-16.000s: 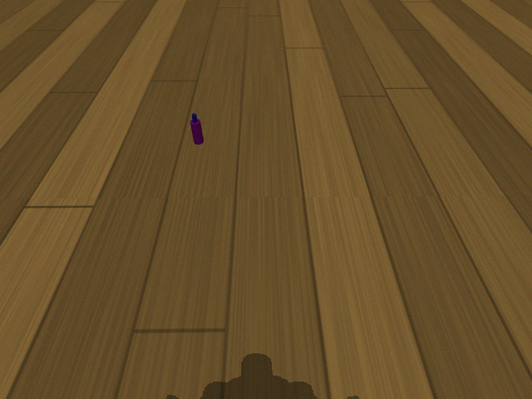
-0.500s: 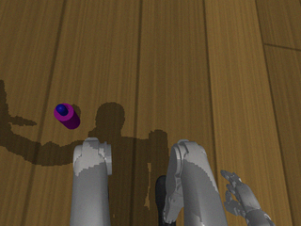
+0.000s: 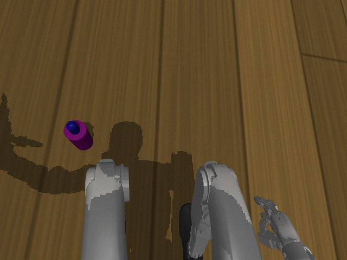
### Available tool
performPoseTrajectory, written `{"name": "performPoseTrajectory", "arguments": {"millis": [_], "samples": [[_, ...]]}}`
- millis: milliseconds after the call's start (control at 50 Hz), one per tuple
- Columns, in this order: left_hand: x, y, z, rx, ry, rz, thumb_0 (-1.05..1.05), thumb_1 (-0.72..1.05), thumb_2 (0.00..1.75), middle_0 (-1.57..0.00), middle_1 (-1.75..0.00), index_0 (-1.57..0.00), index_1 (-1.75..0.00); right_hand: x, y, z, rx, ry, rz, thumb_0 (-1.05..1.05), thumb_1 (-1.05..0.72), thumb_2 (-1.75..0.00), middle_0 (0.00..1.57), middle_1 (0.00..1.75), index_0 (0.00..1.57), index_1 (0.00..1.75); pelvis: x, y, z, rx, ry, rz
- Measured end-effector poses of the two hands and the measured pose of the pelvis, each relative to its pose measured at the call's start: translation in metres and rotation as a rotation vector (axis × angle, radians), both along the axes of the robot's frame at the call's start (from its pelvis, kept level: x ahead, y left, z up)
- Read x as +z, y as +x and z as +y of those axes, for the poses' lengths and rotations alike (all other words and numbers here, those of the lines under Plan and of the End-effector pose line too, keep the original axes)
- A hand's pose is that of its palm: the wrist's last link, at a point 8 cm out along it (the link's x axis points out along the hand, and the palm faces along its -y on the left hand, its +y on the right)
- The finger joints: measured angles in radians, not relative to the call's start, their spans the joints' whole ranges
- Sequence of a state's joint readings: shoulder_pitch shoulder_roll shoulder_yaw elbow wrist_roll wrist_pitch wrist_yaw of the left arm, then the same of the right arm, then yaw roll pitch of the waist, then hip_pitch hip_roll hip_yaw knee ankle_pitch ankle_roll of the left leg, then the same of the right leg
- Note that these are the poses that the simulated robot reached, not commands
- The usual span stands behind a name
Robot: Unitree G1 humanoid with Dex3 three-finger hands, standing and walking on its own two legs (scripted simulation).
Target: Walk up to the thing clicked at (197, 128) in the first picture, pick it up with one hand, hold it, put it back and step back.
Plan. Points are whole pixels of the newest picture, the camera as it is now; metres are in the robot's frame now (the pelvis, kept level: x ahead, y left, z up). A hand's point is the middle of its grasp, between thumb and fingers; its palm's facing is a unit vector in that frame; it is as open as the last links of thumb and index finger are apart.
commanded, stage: go down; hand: left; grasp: from the side
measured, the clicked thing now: (78, 134) +0.42 +0.27 -0.27
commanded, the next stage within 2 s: none
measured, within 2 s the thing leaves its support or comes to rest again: neither
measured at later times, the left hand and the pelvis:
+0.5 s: hand out of the picture +0.34 +0.45 +0.01, palm faces +0.25 -0.97 -0.01, open 17.2 cm; pelvis +0.00 +0.00 +0.00, yaw +0 degrees
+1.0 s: hand out of the picture +0.34 +0.45 +0.01, palm faces +0.25 -0.97 +0.00, open 17.3 cm; pelvis +0.00 +0.00 +0.00, yaw +0 degrees
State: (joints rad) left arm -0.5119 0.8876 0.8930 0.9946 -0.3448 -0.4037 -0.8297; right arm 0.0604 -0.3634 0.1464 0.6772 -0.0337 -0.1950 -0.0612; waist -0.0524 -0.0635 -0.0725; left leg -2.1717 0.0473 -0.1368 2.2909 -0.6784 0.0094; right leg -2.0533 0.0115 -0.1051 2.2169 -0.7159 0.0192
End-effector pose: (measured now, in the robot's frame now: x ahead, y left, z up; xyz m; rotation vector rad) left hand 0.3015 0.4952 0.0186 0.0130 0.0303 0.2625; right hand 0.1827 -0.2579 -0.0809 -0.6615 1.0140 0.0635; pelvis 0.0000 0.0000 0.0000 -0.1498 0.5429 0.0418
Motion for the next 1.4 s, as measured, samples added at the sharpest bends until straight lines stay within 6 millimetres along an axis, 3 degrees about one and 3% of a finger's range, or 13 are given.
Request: {"name": "performPoseTrajectory", "arguments": {"millis": [160, 400, 620, 740, 880, 1000, 1120, 1220, 1400], "samples": [[0.004, 0.007, 0.001, -0.008, 0.011, 0.009, -0.01, -0.4, 0.06, -0.05, 0.0, -0.02, -0.02, 0.002, 0.002, -0.002, -0.003, 0.0, -0.015, 0.01, -0.92, -0.9, 0.2, 0.3, 0.21, 0.3, 0.0, 0.001, -0.001, -0.001, -0.002, 0.0], [-0.003, -0.003, 0.004, 0.013, -0.001, 0.009, -0.01, -0.44, 0.06, -0.05, -0.01, -0.02, -0.02, -0.006, 0.0, -0.004, 0.011, -0.002, 0.018, 0.01, -0.92, -0.9, 0.2, 0.3, 0.21, 0.3, -0.003, 0.001, -0.002, -0.003, 0.003, 0.003], [0.003, 0.009, -0.002, -0.02, 0.004, -0.002, -0.01, -0.43, 0.06, -0.05, -0.01, -0.02, -0.02, 0.0, 0.006, -0.002, -0.002, -0.002, -0.025, 0.01, -0.92, -0.9, 0.2, 0.3, 0.21, 0.3, -0.002, 0.001, -0.001, -0.003, -0.001, -0.003], [0.01, 0.0, 0.004, 0.011, 0.003, 0.005, -0.01, -0.44, 0.05, -0.06, 0.0, -0.02, -0.02, 0.001, 0.003, -0.002, -0.01, 0.012, -0.021, 0.01, -0.92, -0.9, 0.2, 0.3, 0.21, 0.3, 0.001, 0.001, 0.0, -0.004, 0.0, 0.006], [-0.001, -0.009, 0.006, 0.024, -0.001, 0.012, -0.01, -0.45, 0.05, -0.05, -0.01, -0.02, -0.02, -0.006, 0.001, -0.002, 0.013, 0.006, 0.015, 0.01, -0.92, -0.9, 0.2, 0.3, 0.21, 0.3, -0.002, 0.0, -0.001, -0.002, 0.004, 0.001], [-0.009, 0.002, -0.003, -0.008, -0.01, -0.015, -0.01, -0.45, 0.06, -0.05, -0.01, -0.02, -0.03, -0.004, 0.004, -0.001, 0.021, -0.008, 0.005, 0.01, -0.91, -0.9, 0.2, 0.3, 0.21, 0.3, -0.005, 0.0, -0.001, -0.001, 0.001, -0.006], [0.002, 0.01, -0.003, -0.028, 0.012, -0.003, -0.01, -0.46, 0.06, -0.05, -0.02, -0.03, -0.03, 0.003, 0.006, -0.001, -0.004, -0.005, -0.032, 0.01, -0.92, -0.9, 0.2, 0.3, 0.21, 0.3, -0.002, 0.001, 0.0, -0.002, -0.005, -0.004], [0.01, 0.001, 0.005, 0.003, 0.009, 0.007, -0.01, -0.46, 0.05, -0.06, -0.02, -0.03, -0.03, 0.004, 0.003, -0.001, -0.009, 0.009, -0.026, 0.01, -0.92, -0.9, 0.2, 0.3, 0.21, 0.3, 0.002, 0.001, 0.0, -0.004, -0.003, 0.002], [-0.006, -0.009, 0.005, 0.02, -0.005, 0.0, -0.01, -0.49, 0.05, -0.05, -0.02, -0.03, -0.03, -0.006, -0.001, -0.001, 0.023, 0.0, 0.017, 0.01, -0.91, -0.9, 0.2, 0.3, 0.21, 0.3, -0.004, -0.001, -0.002, -0.002, 0.003, -0.008]]}}
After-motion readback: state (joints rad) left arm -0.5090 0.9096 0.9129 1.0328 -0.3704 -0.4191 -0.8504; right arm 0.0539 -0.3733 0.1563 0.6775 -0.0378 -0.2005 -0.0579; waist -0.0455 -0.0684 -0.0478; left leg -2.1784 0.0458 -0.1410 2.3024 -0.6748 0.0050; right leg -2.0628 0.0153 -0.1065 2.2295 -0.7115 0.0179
